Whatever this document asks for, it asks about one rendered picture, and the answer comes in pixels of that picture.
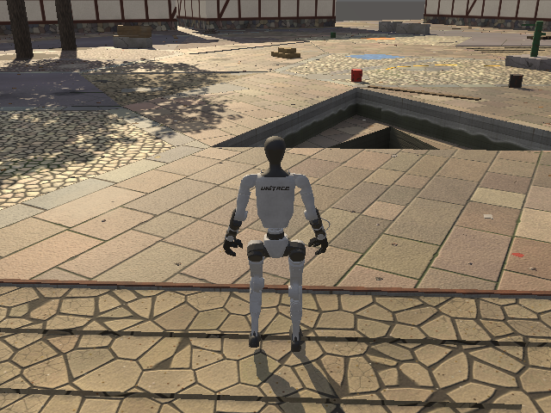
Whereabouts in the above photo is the right robot shin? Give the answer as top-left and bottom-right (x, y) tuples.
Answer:
(290, 286), (302, 341)

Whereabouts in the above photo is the right robot hand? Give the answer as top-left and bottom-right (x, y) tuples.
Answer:
(308, 237), (328, 255)

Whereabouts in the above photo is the left robot forearm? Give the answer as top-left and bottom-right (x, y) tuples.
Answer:
(225, 208), (242, 242)

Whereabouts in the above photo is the robot left foot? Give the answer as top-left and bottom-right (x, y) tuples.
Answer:
(249, 331), (261, 348)

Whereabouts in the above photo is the left robot hand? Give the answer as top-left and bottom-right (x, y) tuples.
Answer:
(223, 238), (243, 256)

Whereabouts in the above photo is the robot left upper arm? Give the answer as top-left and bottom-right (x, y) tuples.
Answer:
(234, 174), (257, 221)

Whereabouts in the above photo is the right robot forearm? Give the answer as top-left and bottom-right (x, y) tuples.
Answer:
(309, 207), (326, 240)

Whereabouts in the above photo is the robot right upper arm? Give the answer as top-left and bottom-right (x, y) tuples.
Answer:
(293, 173), (318, 221)

